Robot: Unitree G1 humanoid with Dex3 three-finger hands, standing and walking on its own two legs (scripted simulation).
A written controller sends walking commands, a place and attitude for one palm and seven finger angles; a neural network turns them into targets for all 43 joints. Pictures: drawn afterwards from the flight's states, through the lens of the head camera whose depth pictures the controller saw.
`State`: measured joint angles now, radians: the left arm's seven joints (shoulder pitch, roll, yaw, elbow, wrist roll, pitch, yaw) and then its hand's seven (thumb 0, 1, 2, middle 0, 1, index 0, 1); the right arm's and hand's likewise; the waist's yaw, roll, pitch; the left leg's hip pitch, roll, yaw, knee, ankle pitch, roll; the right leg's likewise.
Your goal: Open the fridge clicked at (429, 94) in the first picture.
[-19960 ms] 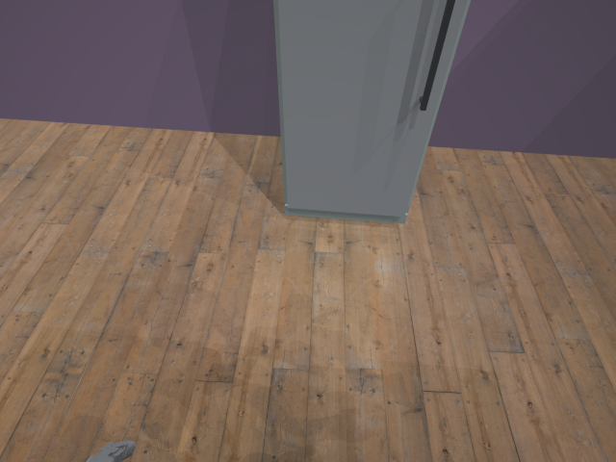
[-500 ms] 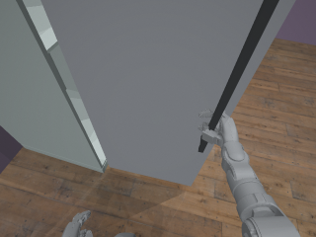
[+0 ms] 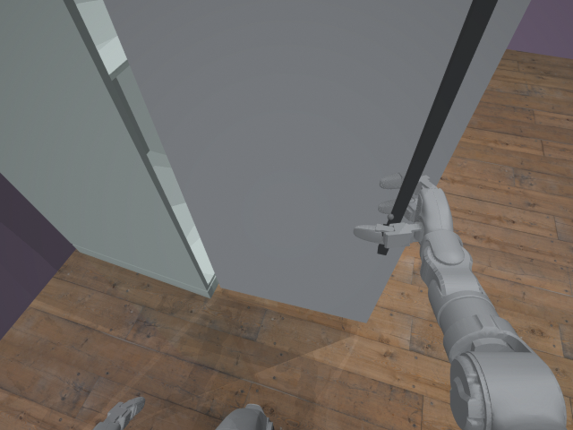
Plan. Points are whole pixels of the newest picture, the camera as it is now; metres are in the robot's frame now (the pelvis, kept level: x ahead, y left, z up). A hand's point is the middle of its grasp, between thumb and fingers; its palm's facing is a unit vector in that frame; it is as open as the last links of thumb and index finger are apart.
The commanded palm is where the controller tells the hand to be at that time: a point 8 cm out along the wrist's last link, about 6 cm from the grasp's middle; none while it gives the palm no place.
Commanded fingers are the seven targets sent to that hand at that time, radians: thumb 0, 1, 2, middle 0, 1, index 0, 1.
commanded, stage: loosen the grip on the handle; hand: right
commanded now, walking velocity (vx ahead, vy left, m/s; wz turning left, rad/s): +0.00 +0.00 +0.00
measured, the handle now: (420, 148) +0.49 -0.10 +0.13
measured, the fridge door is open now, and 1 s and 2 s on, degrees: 85 80 80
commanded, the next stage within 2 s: slip the hand off the handle in 0.24 s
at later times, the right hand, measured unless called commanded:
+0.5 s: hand (403, 211) +0.46 -0.10 +0.02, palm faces -0.13 +0.98 -0.12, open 14.2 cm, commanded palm +0.43 -0.18 +0.03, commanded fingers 0.00 0.55 -0.20 0.25 1.15 0.25 1.15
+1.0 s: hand (450, 222) +0.45 -0.18 +0.02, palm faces -0.10 +0.99 -0.12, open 14.7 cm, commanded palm +0.41 -0.23 +0.03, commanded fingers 0.00 0.55 -0.20 0.25 1.15 0.25 1.15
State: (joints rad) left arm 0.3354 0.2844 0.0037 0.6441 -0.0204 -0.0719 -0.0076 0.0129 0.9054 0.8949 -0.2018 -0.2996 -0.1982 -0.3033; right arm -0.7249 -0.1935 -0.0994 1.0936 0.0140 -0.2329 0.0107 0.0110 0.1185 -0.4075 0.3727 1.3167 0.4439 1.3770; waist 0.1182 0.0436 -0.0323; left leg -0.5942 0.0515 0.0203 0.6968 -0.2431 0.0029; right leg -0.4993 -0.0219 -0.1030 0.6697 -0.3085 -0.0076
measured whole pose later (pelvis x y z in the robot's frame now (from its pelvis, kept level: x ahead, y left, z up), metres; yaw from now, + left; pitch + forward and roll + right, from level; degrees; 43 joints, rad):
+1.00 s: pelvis +0.02 -0.01 -0.02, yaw -1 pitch +13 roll +0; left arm 0.34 0.28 -0.02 0.59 -0.03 -0.01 0.01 0.01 0.90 0.89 -0.20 -0.30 -0.20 -0.30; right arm -0.69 -0.36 -0.20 1.05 0.03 -0.23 0.22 -0.01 0.55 -0.20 0.25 1.15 0.25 1.15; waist 0.10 0.02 -0.08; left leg -0.71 0.05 0.04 0.81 -0.31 -0.01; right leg -0.65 -0.03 -0.07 0.83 -0.40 -0.02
